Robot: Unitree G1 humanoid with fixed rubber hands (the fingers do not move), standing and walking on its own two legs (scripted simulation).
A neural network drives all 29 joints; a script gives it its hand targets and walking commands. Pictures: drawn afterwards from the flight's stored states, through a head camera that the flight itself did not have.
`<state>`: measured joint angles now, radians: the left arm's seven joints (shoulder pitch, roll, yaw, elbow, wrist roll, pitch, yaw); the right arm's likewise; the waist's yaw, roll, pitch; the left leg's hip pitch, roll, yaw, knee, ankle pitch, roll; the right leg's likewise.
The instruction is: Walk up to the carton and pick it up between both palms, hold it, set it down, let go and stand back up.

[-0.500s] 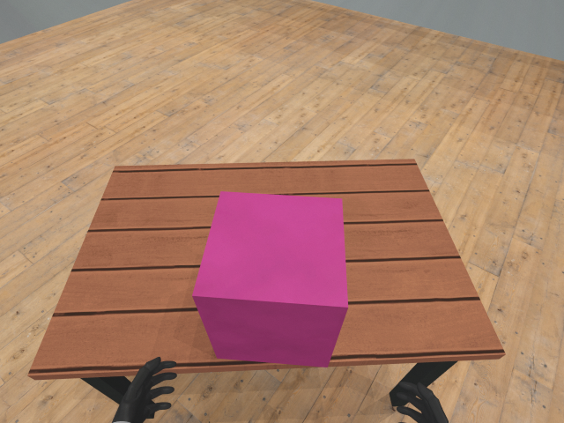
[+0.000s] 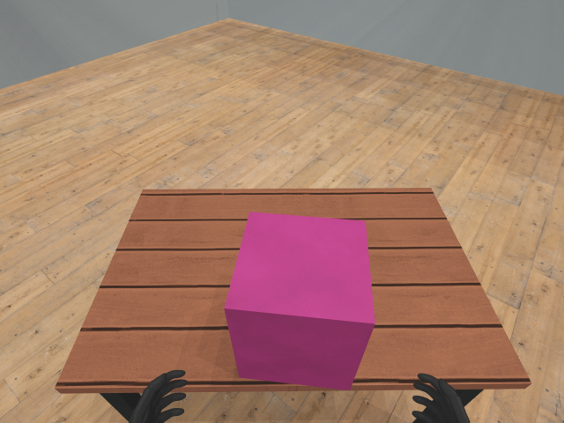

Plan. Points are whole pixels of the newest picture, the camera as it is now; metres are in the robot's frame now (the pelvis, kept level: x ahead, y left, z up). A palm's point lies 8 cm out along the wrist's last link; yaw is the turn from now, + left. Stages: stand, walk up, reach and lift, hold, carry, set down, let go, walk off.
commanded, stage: reach and lift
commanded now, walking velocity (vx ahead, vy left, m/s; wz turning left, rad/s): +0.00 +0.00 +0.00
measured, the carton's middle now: (300, 302) +0.37 -0.01 -0.08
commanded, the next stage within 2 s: none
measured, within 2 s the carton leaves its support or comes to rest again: neither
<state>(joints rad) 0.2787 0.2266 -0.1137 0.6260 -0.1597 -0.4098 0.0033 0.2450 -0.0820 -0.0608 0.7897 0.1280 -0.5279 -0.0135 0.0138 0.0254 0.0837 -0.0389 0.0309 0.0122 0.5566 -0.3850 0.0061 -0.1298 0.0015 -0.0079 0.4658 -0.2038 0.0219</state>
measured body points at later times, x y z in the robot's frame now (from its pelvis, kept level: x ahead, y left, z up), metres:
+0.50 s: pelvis -0.01 +0.00 +0.00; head -0.04 +0.00 +0.45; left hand +0.22 +0.20 -0.03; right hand +0.19 -0.22 -0.03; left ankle -0.04 +0.10 -0.73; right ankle +0.04 -0.14 -0.73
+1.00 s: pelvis +0.00 -0.01 +0.01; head +0.01 -0.01 +0.45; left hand +0.31 +0.20 +0.01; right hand +0.27 -0.23 +0.00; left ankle -0.04 +0.10 -0.73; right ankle +0.04 -0.14 -0.73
